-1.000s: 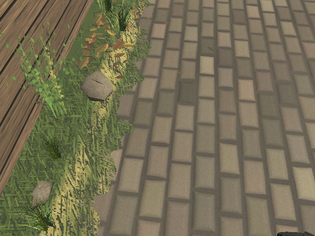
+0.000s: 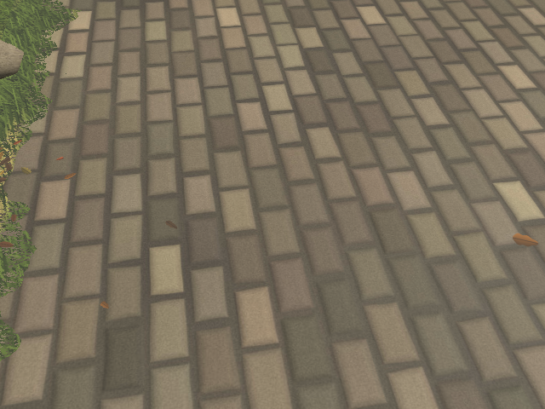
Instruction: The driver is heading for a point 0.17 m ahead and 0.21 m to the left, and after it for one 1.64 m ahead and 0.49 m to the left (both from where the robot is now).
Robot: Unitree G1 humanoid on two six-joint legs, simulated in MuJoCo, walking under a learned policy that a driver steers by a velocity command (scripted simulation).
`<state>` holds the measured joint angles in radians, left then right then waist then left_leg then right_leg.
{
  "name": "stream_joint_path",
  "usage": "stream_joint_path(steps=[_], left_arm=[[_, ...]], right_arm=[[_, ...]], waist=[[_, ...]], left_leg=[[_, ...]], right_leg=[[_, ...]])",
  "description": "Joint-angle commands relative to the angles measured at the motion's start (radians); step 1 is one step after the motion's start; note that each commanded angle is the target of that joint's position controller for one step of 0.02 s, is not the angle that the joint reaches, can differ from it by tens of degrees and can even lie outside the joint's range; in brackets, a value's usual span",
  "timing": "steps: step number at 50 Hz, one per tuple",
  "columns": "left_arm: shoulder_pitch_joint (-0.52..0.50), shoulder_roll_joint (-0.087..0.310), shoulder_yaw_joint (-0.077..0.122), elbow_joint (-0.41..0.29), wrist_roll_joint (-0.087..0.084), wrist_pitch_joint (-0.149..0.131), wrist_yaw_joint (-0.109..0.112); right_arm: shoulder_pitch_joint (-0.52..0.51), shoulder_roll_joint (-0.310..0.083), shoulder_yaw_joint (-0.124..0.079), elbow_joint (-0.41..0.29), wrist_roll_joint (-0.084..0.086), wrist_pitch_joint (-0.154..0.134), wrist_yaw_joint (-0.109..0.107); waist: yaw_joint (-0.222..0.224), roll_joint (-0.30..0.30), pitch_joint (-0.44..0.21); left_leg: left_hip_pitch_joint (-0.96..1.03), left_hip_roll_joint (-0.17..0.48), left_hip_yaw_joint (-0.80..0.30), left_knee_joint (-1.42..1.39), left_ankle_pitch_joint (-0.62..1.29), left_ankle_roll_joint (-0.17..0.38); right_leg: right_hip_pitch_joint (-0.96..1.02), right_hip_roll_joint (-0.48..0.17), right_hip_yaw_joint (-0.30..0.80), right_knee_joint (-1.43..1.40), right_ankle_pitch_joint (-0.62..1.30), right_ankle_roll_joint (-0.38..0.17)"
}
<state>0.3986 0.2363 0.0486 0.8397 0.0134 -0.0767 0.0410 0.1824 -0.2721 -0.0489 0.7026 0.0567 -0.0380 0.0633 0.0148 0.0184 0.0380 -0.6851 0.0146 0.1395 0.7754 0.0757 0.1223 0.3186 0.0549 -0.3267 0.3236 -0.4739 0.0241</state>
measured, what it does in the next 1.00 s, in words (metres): walks ahead, turning left: left foot, then right foot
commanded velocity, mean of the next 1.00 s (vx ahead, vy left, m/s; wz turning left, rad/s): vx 0.27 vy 0.00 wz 0.50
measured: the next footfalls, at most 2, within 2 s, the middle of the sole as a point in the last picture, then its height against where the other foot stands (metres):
left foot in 0.02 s outside the picture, level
right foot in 0.44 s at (292, 394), level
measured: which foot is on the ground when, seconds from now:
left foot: up 0.00-0.00, down 0.02-0.42, up 0.44-0.78, down 0.80-1.00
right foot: down 0.00-0.04, up 0.06-0.42, down 0.44-0.82, up 0.84-1.00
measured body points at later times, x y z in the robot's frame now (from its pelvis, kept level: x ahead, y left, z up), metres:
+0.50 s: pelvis +0.33 -0.02 +0.01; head +0.36 +0.01 +0.46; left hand +0.41 +0.31 -0.06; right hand +0.60 -0.22 -0.07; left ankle +0.19 +0.02 -0.65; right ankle +0.51 -0.05 -0.70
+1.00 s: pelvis +0.37 -0.01 +0.04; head +0.39 +0.02 +0.48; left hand +0.30 +0.29 -0.08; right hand +0.66 -0.14 -0.05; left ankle +0.31 +0.09 -0.70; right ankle +0.45 -0.11 -0.63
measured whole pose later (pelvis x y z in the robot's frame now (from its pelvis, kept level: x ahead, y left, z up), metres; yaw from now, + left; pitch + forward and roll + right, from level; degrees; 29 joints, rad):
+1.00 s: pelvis +0.37 -0.01 +0.04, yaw +30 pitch +1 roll +0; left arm 0.27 0.32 0.09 0.73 -0.03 0.06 0.01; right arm 0.13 -0.23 -0.03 0.64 -0.02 0.02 -0.04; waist 0.03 -0.03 0.04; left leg -0.24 0.05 0.08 0.49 -0.27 0.00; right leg -0.57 -0.02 -0.01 1.09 -0.37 0.10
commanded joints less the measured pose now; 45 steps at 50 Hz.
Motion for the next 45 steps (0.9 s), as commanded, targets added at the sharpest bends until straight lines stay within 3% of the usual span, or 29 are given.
stream_joint_path(steps=[1,2,3,4,5,6,7,9,12,14,17,20,21,22,23,24,25,26,27,29,31,34,37,39,40,41,42,43,45], left_arm=[[-0.291,0.279,0.070,-0.154,-0.030,-0.009,-0.003],[-0.425,0.131,0.031,-0.184,-0.055,-0.040,-0.036],[-0.207,-0.050,-0.019,-0.245,-0.044,-0.084,-0.063],[-0.125,0.034,-0.025,-0.274,-0.050,-0.112,-0.072],[-0.225,0.118,-0.005,-0.294,-0.060,-0.121,-0.072],[-0.248,0.132,0.005,-0.297,-0.048,-0.109,-0.062],[-0.246,0.129,0.006,-0.285,-0.027,-0.092,-0.052],[-0.241,0.171,0.025,-0.273,-0.005,-0.054,-0.036],[-0.390,0.089,0.007,-0.332,0.022,-0.025,-0.017],[-0.427,0.055,-0.001,-0.344,0.002,-0.008,-0.013],[-0.484,0.085,0.015,-0.357,-0.025,-0.005,-0.021],[-0.401,0.141,0.045,-0.310,-0.025,-0.026,-0.028],[-0.298,0.142,0.048,-0.273,-0.011,-0.033,-0.026],[-0.248,0.149,0.042,-0.272,0.006,-0.029,-0.020],[-0.229,0.184,0.039,-0.284,0.041,-0.021,-0.020],[-0.307,0.189,0.057,-0.296,0.020,-0.008,-0.021],[-0.347,0.110,0.040,-0.324,0.012,0.006,-0.012],[-0.359,0.096,0.029,-0.323,0.007,0.026,-0.006],[-0.383,0.114,0.029,-0.317,0.003,0.041,-0.003],[-0.360,0.149,0.041,-0.279,0.013,0.052,0.003],[-0.303,0.158,0.043,-0.239,0.021,0.053,-0.006],[-0.314,0.164,0.038,-0.213,-0.003,0.056,-0.030],[-0.304,0.156,0.027,-0.185,-0.025,0.063,-0.057],[-0.255,0.191,0.033,-0.168,-0.043,0.069,-0.058],[-0.238,0.182,0.030,-0.166,-0.040,0.064,-0.060],[-0.245,0.142,0.022,-0.199,-0.038,0.054,-0.064],[-0.275,0.156,0.028,-0.213,-0.043,0.047,-0.057],[-0.260,0.203,0.050,-0.207,-0.041,0.053,-0.050],[-0.136,0.208,0.071,-0.154,-0.042,0.094,-0.028]], right_arm=[[0.584,-0.269,-0.115,0.071,-0.004,0.046,-0.023],[0.655,-0.228,-0.110,0.120,-0.012,0.061,-0.038],[0.440,-0.165,-0.051,0.067,-0.067,0.026,-0.024],[0.349,-0.137,-0.047,-0.009,-0.089,-0.004,-0.021],[0.296,-0.137,-0.056,-0.042,-0.074,-0.027,-0.015],[0.209,-0.141,-0.056,-0.065,-0.061,-0.048,-0.009],[0.142,-0.168,-0.062,-0.083,-0.046,-0.060,-0.008],[0.075,-0.179,-0.068,-0.113,-0.040,-0.056,-0.035],[0.109,-0.154,-0.066,-0.077,-0.030,-0.026,-0.086],[0.147,-0.162,-0.077,-0.055,-0.021,0.020,-0.110],[0.163,-0.144,-0.084,-0.053,-0.022,0.061,-0.125],[0.069,-0.097,-0.075,-0.100,-0.031,0.062,-0.126],[0.056,-0.068,-0.063,-0.116,-0.033,0.061,-0.118],[0.113,0.026,-0.032,-0.132,-0.059,0.064,-0.113],[0.311,-0.019,-0.032,-0.152,-0.039,0.060,-0.095],[0.336,-0.148,-0.056,-0.126,-0.025,0.069,-0.083],[0.205,-0.218,-0.077,-0.117,-0.024,0.082,-0.084],[0.126,-0.234,-0.084,-0.128,-0.031,0.095,-0.090],[0.098,-0.225,-0.082,-0.148,-0.035,0.105,-0.096],[0.069,-0.150,-0.059,-0.170,-0.033,0.104,-0.092],[0.053,-0.093,-0.033,-0.177,-0.042,0.090,-0.097],[0.055,-0.071,-0.009,-0.155,-0.065,0.079,-0.096],[0.061,-0.069,-0.004,-0.119,-0.073,0.077,-0.084],[0.073,-0.111,-0.019,-0.111,-0.067,0.077,-0.080],[0.084,-0.153,-0.027,-0.121,-0.075,0.077,-0.086],[0.082,-0.238,-0.049,-0.122,-0.102,0.082,-0.093],[0.070,-0.248,-0.063,-0.111,-0.114,0.082,-0.094],[0.014,-0.204,-0.049,-0.133,-0.120,0.069,-0.099],[-0.109,-0.120,-0.025,-0.157,-0.095,0.043,-0.107]], waist=[[-0.374,-0.128,-0.169],[-0.418,0.212,-0.041],[-0.091,0.454,-0.059],[-0.055,0.319,-0.253],[-0.042,0.072,-0.110],[0.026,-0.130,-0.032],[0.064,-0.181,0.011],[0.078,-0.173,0.013],[0.018,-0.080,-0.017],[-0.024,-0.004,-0.115],[-0.061,0.091,-0.147],[-0.012,0.137,-0.142],[0.025,0.083,-0.215],[-0.007,-0.095,-0.316],[-0.104,-0.286,-0.397],[-0.109,-0.282,-0.397],[-0.052,-0.151,-0.290],[-0.039,-0.067,-0.229],[-0.046,-0.068,-0.166],[-0.037,-0.103,-0.102],[-0.022,-0.116,-0.150],[-0.027,-0.119,-0.192],[-0.033,-0.161,-0.147],[-0.049,-0.166,-0.111],[-0.055,-0.132,-0.114],[-0.042,0.067,-0.116],[-0.063,0.217,-0.106],[-0.058,0.200,-0.081],[0.010,0.162,-0.067]], left_leg=[[0.785,-0.049,-0.051,0.012,-0.091,0.093],[0.879,-0.021,-0.129,-0.172,0.050,0.163],[0.924,0.032,-0.572,-0.192,0.023,0.274],[0.968,0.187,-0.940,-0.417,-0.433,0.375],[0.816,0.205,-0.994,-0.563,-0.471,0.324],[0.665,0.198,-0.933,-0.561,-0.423,0.276],[0.513,0.166,-0.870,-0.532,-0.249,0.258],[0.359,0.087,-0.689,-0.524,0.040,0.217],[0.284,-0.063,-0.466,-0.434,0.384,0.139],[0.326,-0.120,-0.435,-0.371,0.324,0.047],[0.387,-0.115,-0.523,-0.313,0.072,-0.017],[0.440,-0.101,-0.609,-0.162,-0.089,-0.041],[0.451,-0.138,-0.547,0.024,-0.186,-0.074],[0.271,-0.212,-0.445,0.272,-0.714,-0.102],[0.079,-0.231,-0.422,0.487,-0.889,-0.146],[0.019,-0.100,-0.360,0.623,-0.755,-0.190],[0.008,-0.058,-0.322,0.641,-0.645,-0.216],[0.027,-0.038,-0.290,0.618,-0.560,-0.225],[0.052,-0.015,-0.266,0.567,-0.522,-0.224],[0.103,0.006,-0.199,0.474,-0.497,-0.211],[0.161,-0.004,-0.189,0.372,-0.542,-0.199],[0.295,-0.007,-0.201,0.162,-0.540,-0.170],[0.448,-0.022,-0.181,-0.129,-0.418,-0.149],[0.589,-0.050,-0.156,-0.319,-0.316,-0.097],[0.673,0.033,-0.221,-0.341,-0.314,-0.055],[0.668,0.208,-0.372,-0.360,-0.347,0.031],[0.533,0.334,-0.488,-0.465,-0.327,0.124],[0.484,0.366,-0.485,-0.482,-0.205,0.156],[0.463,0.309,-0.350,-0.462,-0.036,0.106]], right_leg=[[-0.441,-0.267,0.099,0.652,1.601,-0.044],[-0.709,0.008,0.084,1.268,0.507,-0.021],[-1.055,0.103,0.343,1.490,-0.107,-0.020],[-1.104,0.085,0.512,1.504,-0.100,-0.066],[-1.114,0.052,0.502,1.356,-0.044,-0.101],[-1.077,-0.003,0.497,1.209,0.027,-0.098],[-0.999,-0.032,0.497,1.127,0.047,-0.064],[-0.876,-0.079,0.491,0.962,0.083,0.007],[-0.802,-0.021,0.404,0.608,0.242,0.068],[-0.721,0.051,0.386,0.398,0.403,0.078],[-0.672,0.091,0.411,0.203,0.522,0.081],[-0.585,0.032,0.481,0.061,0.612,0.054],[-0.439,-0.042,0.499,-0.002,0.715,0.018],[-0.181,-0.261,0.705,0.099,0.971,-0.067],[-0.018,-0.519,1.063,0.101,1.074,-0.283],[-0.089,-0.561,1.149,0.073,0.732,-0.354],[-0.196,-0.434,0.949,0.053,0.536,-0.300],[-0.311,-0.354,0.803,0.028,0.424,-0.237],[-0.420,-0.299,0.712,0.000,0.405,-0.207],[-0.537,-0.242,0.568,-0.044,0.475,-0.208],[-0.519,-0.246,0.554,-0.045,0.583,-0.254],[-0.544,-0.266,0.552,-0.050,0.538,-0.278],[-0.626,-0.227,0.566,-0.062,0.287,-0.239],[-0.723,-0.196,0.585,-0.046,0.158,-0.177],[-0.801,-0.169,0.584,-0.006,0.085,-0.121],[-0.910,-0.083,0.466,0.129,0.026,-0.059],[-0.896,-0.014,0.326,0.359,-0.008,-0.021],[-0.906,-0.038,0.342,0.584,-0.050,0.011],[-0.936,-0.052,0.368,0.842,-0.024,0.049]])
Over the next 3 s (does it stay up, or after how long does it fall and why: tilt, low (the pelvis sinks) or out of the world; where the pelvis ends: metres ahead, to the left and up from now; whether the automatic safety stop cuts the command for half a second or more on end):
stays up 1.34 0.55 -0.01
